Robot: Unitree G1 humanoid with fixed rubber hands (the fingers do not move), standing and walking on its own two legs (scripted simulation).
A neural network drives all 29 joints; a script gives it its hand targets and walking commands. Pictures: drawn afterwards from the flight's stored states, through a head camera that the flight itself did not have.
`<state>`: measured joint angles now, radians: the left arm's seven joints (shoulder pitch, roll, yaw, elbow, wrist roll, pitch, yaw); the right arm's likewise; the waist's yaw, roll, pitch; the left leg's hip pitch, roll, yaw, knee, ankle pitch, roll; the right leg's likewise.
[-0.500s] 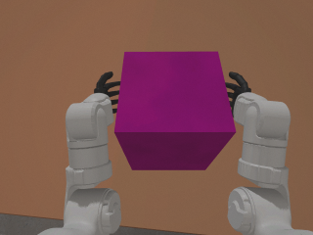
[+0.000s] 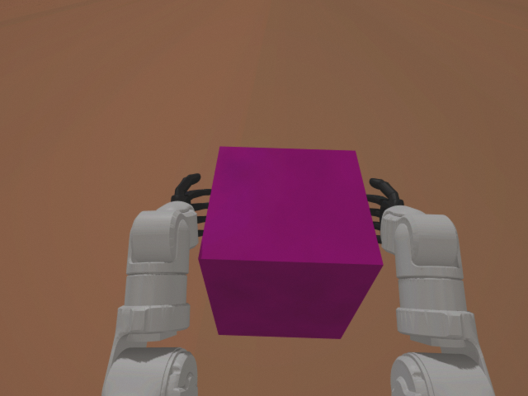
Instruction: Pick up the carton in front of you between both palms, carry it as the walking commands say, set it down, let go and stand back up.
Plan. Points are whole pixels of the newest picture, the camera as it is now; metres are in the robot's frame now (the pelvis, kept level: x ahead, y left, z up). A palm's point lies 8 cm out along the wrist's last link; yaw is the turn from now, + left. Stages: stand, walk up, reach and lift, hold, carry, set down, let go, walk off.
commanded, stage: carry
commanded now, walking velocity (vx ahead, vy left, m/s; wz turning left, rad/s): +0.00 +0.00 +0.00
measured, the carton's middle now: (283, 247) +0.35 +0.00 +0.04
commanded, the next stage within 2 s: none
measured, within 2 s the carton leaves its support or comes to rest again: neither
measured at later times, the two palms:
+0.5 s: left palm (176, 231) +0.32 +0.15 +0.12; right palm (391, 234) +0.32 -0.15 +0.11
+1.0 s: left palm (182, 254) +0.27 +0.13 +0.13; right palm (421, 258) +0.28 -0.17 +0.12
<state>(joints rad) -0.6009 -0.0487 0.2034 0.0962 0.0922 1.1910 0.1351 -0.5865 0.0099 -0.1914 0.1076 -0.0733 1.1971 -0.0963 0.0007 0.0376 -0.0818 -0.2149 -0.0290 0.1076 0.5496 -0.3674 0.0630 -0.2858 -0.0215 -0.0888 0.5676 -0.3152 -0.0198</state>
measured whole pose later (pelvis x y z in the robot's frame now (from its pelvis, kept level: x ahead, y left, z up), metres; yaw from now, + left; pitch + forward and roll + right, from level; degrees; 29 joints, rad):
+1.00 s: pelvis -0.06 -0.02 +0.00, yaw +0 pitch +1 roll +0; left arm -0.63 -0.01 0.18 0.19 0.07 1.22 0.13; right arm -0.63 -0.01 -0.18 0.20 -0.06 1.22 -0.10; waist 0.00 0.02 -0.09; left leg -0.23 -0.01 0.12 0.54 -0.32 0.05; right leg -0.30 -0.02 -0.10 0.56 -0.27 -0.03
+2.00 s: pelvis -0.12 -0.03 +0.00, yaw +0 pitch +0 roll +0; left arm -0.66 0.00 0.18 0.20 0.07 1.24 0.13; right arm -0.65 -0.01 -0.17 0.22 -0.06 1.24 -0.10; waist 0.00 0.02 -0.08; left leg -0.30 0.01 0.13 0.53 -0.24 0.04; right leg -0.35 -0.01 -0.11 0.51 -0.16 -0.06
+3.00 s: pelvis -0.12 -0.02 +0.00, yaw +0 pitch +0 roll +0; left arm -0.65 0.00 0.18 0.22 0.07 1.23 0.13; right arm -0.63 0.00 -0.18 0.22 -0.06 1.23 -0.10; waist 0.01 0.00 -0.09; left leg -0.31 0.00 0.13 0.53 -0.23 0.06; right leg -0.36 -0.03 -0.11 0.51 -0.16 -0.04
